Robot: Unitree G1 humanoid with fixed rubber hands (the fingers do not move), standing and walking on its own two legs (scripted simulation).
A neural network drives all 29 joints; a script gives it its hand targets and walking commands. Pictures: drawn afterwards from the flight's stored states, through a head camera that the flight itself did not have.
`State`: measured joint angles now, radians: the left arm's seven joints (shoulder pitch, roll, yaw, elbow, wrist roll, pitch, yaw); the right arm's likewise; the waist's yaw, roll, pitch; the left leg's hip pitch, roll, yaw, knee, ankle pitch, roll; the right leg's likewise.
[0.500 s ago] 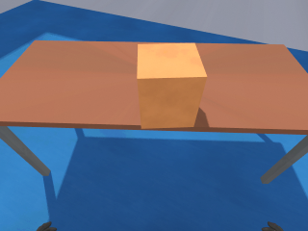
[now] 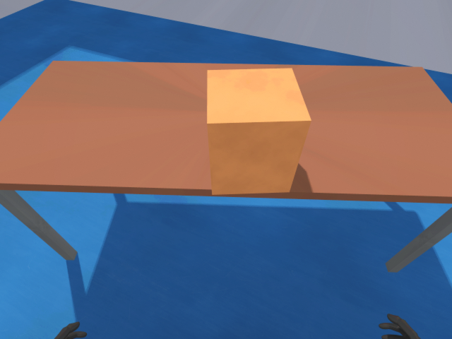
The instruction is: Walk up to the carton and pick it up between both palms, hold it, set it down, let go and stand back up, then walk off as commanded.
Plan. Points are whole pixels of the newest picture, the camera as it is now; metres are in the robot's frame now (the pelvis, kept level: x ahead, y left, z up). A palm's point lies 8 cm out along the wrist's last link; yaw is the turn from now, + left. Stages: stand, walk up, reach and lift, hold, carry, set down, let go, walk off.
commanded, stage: walk up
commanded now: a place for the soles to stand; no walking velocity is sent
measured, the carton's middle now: (250, 134) +0.58 -0.04 -0.01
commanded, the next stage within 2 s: none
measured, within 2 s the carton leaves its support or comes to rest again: neither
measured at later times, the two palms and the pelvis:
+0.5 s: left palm out of the picture +0.12 +0.31 -0.09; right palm out of the picture +0.06 -0.38 -0.10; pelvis +0.04 -0.03 -0.01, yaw +0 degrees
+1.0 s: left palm (77, 315) +0.18 +0.31 -0.11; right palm (382, 259) +0.30 -0.32 -0.12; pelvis +0.15 -0.03 -0.02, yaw +3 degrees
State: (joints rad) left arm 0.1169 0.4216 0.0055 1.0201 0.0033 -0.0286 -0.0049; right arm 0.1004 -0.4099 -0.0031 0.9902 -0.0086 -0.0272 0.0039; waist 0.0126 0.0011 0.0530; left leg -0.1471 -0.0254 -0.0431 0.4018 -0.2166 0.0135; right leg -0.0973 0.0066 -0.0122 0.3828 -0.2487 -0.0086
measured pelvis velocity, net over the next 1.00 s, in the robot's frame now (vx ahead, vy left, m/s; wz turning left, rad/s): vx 0.15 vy -0.03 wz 0.05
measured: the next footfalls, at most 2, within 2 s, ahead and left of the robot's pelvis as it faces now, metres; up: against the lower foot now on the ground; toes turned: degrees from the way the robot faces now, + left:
right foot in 0.50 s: +0.13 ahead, -0.15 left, +0.00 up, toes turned -3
left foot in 0.94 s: +0.27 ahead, +0.09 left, +0.00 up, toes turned +5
